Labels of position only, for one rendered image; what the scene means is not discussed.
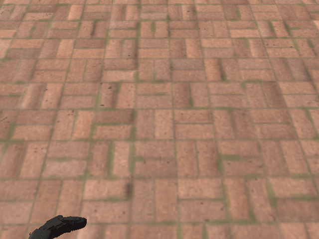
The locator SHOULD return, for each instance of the left robot hand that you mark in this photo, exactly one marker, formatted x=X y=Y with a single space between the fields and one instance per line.
x=57 y=226

